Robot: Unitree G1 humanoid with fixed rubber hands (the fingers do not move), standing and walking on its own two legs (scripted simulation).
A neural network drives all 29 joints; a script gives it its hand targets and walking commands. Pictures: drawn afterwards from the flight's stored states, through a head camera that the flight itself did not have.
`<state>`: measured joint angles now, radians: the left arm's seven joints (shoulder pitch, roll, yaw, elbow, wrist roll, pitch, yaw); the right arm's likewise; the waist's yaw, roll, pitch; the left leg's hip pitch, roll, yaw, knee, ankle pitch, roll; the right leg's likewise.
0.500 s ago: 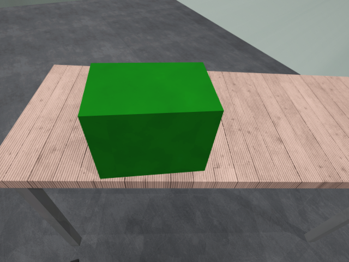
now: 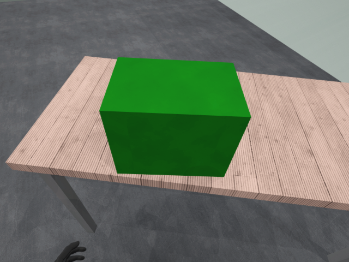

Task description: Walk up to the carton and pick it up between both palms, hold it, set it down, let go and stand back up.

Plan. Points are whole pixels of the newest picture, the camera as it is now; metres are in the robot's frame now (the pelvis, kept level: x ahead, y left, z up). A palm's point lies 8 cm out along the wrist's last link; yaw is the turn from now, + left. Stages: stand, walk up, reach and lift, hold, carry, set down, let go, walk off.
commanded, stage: walk up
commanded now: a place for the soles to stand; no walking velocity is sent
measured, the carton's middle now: (173, 119) +0.46 +0.02 +0.07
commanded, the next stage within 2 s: reach and lift in 1.44 s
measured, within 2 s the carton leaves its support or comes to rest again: neither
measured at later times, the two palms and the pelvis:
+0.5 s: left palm out of the picture +0.06 +0.27 -0.10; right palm out of the picture +0.14 -0.26 -0.08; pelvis +0.00 -0.01 +0.00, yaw +7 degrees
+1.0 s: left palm out of the picture +0.04 +0.29 -0.11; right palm out of the picture +0.13 -0.25 -0.08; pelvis -0.01 +0.00 +0.00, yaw +10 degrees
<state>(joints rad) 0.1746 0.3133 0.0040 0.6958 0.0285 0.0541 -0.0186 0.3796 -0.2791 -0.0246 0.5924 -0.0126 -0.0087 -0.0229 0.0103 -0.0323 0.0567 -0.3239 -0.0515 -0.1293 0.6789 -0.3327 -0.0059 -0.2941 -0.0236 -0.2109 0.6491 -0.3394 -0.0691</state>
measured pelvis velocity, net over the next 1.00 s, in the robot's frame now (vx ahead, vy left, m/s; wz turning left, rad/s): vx -0.01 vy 0.00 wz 0.17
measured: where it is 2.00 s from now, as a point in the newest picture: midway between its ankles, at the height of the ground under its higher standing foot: outside the picture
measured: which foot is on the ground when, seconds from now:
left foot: down 0.00-1.00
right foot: down 0.00-1.00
